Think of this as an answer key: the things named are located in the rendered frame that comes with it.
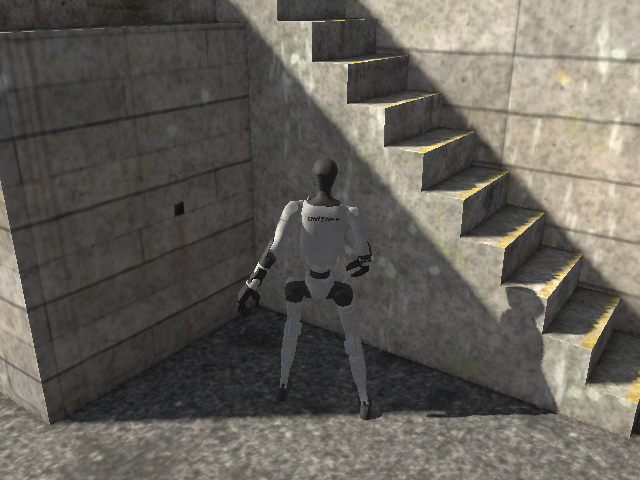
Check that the stairs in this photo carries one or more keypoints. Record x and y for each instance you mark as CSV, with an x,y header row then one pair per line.
x,y
461,281

